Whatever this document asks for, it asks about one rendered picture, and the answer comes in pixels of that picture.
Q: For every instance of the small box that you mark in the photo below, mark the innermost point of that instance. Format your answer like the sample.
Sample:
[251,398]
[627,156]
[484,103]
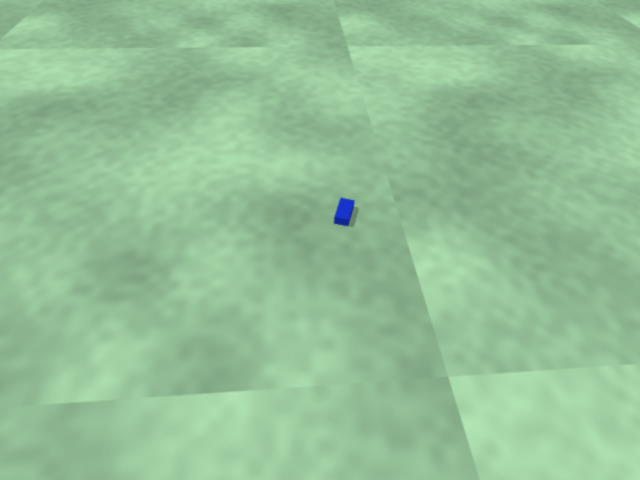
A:
[344,212]

